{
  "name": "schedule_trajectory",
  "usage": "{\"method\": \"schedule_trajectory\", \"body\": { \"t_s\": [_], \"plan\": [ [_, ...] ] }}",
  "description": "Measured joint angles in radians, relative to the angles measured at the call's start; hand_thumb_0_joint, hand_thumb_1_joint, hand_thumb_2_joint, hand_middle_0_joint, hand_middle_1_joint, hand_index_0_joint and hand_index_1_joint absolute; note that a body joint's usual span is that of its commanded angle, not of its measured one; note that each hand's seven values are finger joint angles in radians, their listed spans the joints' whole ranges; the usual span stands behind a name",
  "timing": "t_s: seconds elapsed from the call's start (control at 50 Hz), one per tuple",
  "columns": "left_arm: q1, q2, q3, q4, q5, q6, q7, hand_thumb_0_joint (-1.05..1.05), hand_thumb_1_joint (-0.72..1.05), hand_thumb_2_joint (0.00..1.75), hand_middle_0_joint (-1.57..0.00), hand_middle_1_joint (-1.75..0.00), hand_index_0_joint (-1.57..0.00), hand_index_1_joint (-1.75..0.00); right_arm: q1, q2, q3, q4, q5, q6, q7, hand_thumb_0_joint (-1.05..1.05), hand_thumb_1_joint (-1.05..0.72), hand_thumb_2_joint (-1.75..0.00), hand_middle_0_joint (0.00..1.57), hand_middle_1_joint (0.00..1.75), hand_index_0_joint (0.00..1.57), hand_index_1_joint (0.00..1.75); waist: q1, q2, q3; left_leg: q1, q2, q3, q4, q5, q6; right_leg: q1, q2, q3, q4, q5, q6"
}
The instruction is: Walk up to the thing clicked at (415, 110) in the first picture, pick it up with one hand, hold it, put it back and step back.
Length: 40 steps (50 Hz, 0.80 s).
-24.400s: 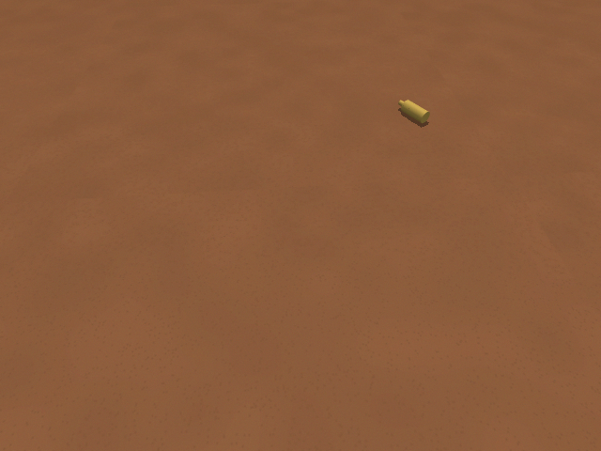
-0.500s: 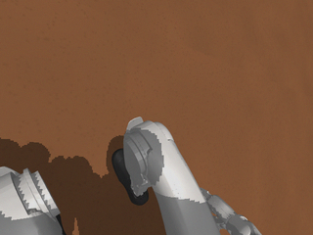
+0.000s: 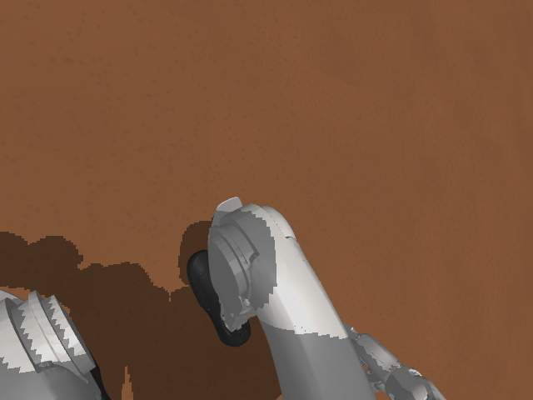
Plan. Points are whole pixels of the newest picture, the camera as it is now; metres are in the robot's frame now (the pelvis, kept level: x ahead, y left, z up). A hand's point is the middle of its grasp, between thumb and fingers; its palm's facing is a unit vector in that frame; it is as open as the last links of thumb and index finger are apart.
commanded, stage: rest palm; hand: left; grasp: from above
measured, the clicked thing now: out of the picture +0.49 +0.42 -0.28
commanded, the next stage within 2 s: close in 0.56 s
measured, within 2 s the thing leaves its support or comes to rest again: neither
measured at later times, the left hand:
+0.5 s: hand out of the picture +0.47 +0.38 -0.25, palm faces -0.43 -0.19 -0.88, open 13.6 cm
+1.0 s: hand out of the picture +0.46 +0.39 -0.24, palm faces -0.44 -0.19 -0.88, open 13.8 cm
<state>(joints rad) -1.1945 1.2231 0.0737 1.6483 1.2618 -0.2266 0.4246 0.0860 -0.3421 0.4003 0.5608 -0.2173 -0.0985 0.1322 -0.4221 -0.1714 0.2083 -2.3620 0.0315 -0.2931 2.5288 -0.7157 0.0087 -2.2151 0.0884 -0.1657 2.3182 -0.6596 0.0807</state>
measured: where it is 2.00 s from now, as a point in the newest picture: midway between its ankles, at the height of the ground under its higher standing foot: (164, 355)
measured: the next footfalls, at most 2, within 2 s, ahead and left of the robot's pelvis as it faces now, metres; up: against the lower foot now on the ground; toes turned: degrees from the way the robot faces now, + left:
none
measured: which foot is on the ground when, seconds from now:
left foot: down 0.00-1.00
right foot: down 0.00-1.00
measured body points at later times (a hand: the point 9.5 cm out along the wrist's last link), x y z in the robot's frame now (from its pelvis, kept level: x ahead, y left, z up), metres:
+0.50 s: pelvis +0.00 +0.00 +0.00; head +0.29 +0.15 +0.30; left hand +0.48 +0.39 -0.20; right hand +0.07 -0.25 -0.05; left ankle +0.06 +0.12 -0.28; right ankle +0.12 -0.13 -0.28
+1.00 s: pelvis +0.00 +0.00 +0.00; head +0.29 +0.15 +0.30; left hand +0.48 +0.40 -0.19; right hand +0.07 -0.25 -0.05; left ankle +0.06 +0.12 -0.28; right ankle +0.12 -0.13 -0.28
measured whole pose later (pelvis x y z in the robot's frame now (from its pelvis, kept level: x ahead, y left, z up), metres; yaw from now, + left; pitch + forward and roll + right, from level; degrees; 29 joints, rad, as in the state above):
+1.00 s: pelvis +0.00 +0.00 +0.00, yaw +0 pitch +29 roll -17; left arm -1.19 1.25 0.08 1.64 1.25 -0.22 0.40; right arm 0.06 -0.35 0.40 0.56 -0.22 -0.09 0.12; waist -0.41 -0.17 0.22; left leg -2.37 0.03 -0.30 2.53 -0.71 0.01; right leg -2.22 0.08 -0.17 2.32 -0.66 0.08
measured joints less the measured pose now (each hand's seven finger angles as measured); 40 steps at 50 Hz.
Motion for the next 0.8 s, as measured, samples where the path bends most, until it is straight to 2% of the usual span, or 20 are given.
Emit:
{"method": "schedule_trajectory", "body": {
  "t_s": [0.16, 0.4, 0.62, 0.8],
  "plan": [
    [-0.001, 0.006, 0.005, 0.005, 0.005, 0.001, 0.006, 0.00, -0.54, 1.08, -0.10, -1.06, -0.07, -1.08, -0.005, -0.010, -0.002, -0.010, -0.003, 0.000, -0.003, 0.00, -0.91, -0.90, 0.21, 0.30, 0.20, 0.30, 0.001, 0.000, 0.004, -0.005, 0.000, -0.003, 0.002, 0.009, -0.001, -0.005, 0.000, -0.003, 0.001, 0.009, -0.006],
    [0.001, 0.006, -0.007, 0.011, -0.018, 0.001, -0.001, 0.00, -0.51, 1.10, -0.11, -1.09, -0.08, -1.11, -0.013, -0.008, 0.003, 0.002, -0.001, -0.005, -0.009, 0.00, -0.91, -0.90, 0.21, 0.30, 0.20, 0.30, 0.002, -0.001, 0.012, 0.003, 0.002, 0.001, -0.002, 0.008, -0.003, -0.001, -0.001, 0.000, 0.001, 0.010, 0.002],
    [0.004, 0.005, 0.009, -0.005, -0.004, -0.007, 0.006, 0.00, -0.50, 1.11, -0.11, -1.12, -0.09, -1.14, -0.016, -0.008, 0.001, -0.001, -0.005, -0.008, -0.009, 0.00, -0.91, -0.90, 0.21, 0.30, 0.20, 0.30, 0.005, -0.005, 0.013, 0.000, 0.001, -0.003, 0.001, 0.004, -0.005, -0.003, -0.004, -0.004, 0.002, 0.007, -0.003],
    [-0.003, 0.013, 0.004, -0.002, -0.005, 0.004, 0.001, 0.00, -0.50, 1.06, -0.10, -1.10, -0.08, -1.11, -0.021, -0.009, 0.000, -0.005, -0.005, -0.006, -0.007, 0.00, -0.91, -0.90, 0.21, 0.30, 0.20, 0.30, 0.003, -0.004, 0.010, -0.001, 0.002, -0.002, 0.001, 0.001, -0.003, -0.003, -0.005, -0.004, 0.001, 0.004, 0.000]
  ]
}}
